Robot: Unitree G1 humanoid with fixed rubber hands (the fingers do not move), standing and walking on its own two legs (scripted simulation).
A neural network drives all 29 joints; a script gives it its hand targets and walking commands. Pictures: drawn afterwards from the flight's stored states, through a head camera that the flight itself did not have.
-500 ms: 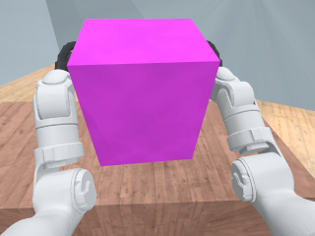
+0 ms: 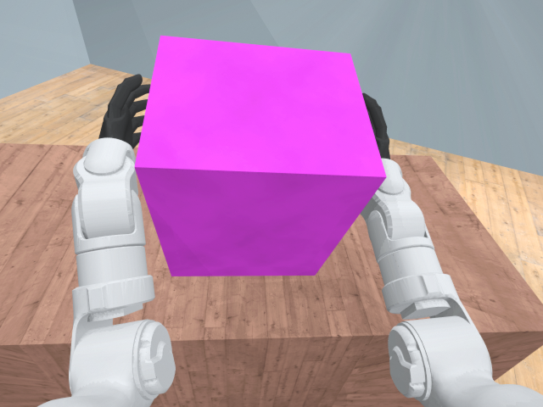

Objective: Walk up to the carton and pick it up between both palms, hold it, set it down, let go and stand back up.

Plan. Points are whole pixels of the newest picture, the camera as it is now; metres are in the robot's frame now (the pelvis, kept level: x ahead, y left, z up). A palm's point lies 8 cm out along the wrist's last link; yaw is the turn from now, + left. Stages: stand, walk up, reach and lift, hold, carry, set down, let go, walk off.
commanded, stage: set down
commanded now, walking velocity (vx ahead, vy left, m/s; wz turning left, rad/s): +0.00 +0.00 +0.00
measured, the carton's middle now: (251, 176) +0.38 -0.01 +0.19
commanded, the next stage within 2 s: none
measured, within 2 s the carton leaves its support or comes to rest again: neither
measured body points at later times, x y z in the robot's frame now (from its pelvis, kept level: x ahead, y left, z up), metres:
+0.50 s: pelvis -0.01 +0.01 +0.00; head -0.05 +0.04 +0.45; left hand +0.40 +0.15 +0.23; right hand +0.37 -0.18 +0.21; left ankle -0.01 +0.12 -0.75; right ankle +0.02 -0.11 -0.75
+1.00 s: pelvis +0.01 +0.01 +0.00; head -0.02 +0.04 +0.45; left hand +0.41 +0.15 +0.18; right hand +0.38 -0.18 +0.17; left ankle -0.01 +0.12 -0.75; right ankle +0.02 -0.11 -0.75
